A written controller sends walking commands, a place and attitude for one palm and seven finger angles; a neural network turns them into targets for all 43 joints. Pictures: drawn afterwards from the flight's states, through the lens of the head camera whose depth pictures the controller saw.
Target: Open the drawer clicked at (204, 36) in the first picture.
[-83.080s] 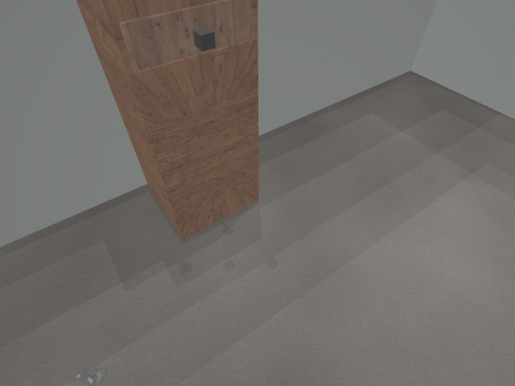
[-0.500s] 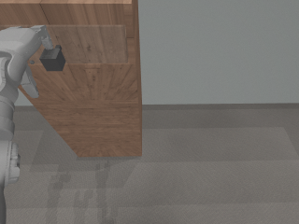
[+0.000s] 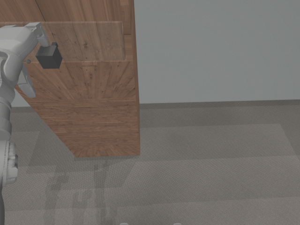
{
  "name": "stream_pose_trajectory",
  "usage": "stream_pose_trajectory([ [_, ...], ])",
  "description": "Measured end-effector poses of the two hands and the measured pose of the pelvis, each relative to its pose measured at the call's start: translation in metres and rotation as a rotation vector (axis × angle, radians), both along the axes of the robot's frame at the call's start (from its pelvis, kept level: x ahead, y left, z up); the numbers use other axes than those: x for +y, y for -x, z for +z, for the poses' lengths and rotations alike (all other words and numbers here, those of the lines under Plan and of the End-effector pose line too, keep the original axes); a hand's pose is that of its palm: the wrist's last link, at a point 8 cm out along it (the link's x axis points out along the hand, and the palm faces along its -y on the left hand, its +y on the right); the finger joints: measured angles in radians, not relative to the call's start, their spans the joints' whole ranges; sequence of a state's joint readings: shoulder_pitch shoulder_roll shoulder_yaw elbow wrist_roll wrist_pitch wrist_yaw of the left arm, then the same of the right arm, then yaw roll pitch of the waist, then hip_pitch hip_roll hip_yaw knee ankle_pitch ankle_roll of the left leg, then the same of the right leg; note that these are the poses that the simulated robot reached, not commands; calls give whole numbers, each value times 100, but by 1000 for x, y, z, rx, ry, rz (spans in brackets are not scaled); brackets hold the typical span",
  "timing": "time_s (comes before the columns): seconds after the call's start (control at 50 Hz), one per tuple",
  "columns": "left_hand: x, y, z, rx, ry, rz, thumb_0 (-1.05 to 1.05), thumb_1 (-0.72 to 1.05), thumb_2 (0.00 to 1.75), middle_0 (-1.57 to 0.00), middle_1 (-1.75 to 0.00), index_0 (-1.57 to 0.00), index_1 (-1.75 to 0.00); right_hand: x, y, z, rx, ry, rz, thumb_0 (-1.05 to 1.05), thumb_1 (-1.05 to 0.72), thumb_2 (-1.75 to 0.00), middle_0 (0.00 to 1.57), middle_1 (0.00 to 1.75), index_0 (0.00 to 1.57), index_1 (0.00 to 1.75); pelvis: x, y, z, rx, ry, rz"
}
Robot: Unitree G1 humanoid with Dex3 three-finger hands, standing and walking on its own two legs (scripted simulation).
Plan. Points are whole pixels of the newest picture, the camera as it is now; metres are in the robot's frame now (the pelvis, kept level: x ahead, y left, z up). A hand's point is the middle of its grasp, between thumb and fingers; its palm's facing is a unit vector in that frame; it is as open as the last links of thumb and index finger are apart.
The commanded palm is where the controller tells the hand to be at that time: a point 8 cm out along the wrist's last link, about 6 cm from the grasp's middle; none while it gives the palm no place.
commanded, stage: lift the hand off the handle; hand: left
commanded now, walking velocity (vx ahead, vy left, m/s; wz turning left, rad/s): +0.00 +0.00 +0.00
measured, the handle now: (51, 52) +0.55 +0.27 +0.14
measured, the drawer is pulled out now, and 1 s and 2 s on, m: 0.00 0.00 0.00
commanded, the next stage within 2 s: draw the hand back to the body in 1.70 s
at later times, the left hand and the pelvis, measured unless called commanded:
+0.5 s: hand (28, 60) +0.49 +0.30 +0.16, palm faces -0.07 +0.00 -1.00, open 13.7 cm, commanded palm +0.48 +0.30 +0.20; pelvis +0.00 +0.01 +0.00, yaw +0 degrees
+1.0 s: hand (17, 40) +0.50 +0.30 +0.21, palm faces -0.04 +0.01 -1.00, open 13.8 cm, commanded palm +0.48 +0.30 +0.27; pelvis +0.03 +0.01 +0.01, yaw +1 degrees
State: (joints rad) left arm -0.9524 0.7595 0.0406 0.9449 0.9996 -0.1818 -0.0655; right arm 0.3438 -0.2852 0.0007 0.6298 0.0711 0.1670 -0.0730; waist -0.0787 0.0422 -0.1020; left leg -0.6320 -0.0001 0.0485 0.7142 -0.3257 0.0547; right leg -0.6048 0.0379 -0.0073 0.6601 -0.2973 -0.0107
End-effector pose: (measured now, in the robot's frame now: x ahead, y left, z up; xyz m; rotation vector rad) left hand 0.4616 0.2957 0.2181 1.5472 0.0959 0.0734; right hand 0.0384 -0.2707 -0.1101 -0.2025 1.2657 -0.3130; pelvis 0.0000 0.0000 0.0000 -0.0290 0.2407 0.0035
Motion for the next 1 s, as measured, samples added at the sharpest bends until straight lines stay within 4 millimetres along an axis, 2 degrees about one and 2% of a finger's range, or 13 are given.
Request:
stream_pose_trajectory([
  [0.26, 0, -3, 1, -2, -1, 0, 0, -49, 30, -32, -120, -30, -136, 4, -1, 1, 1, 3, 10, 0, -91, -89, 20, 30, 20, 30, 4, 0, -1, 5, 3, 5],
  [0.44, 3, -13, 1, 12, -9, 23, 0, -49, 30, -32, -120, -32, -138, 4, 1, 2, 6, 16, 8, 0, -91, -89, 20, 30, 20, 30, 5, 0, -2, 15, 6, 8],
  [0.6, 9, -18, -29, 139, -13, 15, 0, -49, 30, -32, -120, -29, -126, 6, 13, 2, 50, 27, -24, 0, -91, -89, 20, 30, 20, 30, 9, -7, -1, 22, 9, 2],
  [0.68, 13, -16, -21, 105, -13, -36, 0, -49, 30, -32, -120, -29, -122, 9, 14, 3, 79, 33, -27, 0, -91, -89, 20, 30, 20, 30, 11, -15, 1, 23, 13, 7],
  [0.76, 15, -15, 3, 16, 1, -64, 0, -49, 30, -32, -120, -31, -121, 13, 6, 2, 93, 19, -13, 0, -91, -89, 20, 30, 20, 30, 13, -22, 3, 16, 16, 18],
  [0.86, 15, -20, 33, -47, 7, -16, 0, -49, 30, -32, -120, -31, -120, 18, -17, -1, 68, -21, 15, 0, -91, -89, 20, 30, 20, 30, 15, -28, 6, 4, 16, 26],
  [1.0, 6, -22, 44, 26, -31, 28, 0, -49, 30, -31, -120, -33, -122, 23, -55, 0, -22, -55, 48, 0, -91, -89, 20, 30, 20, 30, 14, -32, 10, -17, 8, 26],
])
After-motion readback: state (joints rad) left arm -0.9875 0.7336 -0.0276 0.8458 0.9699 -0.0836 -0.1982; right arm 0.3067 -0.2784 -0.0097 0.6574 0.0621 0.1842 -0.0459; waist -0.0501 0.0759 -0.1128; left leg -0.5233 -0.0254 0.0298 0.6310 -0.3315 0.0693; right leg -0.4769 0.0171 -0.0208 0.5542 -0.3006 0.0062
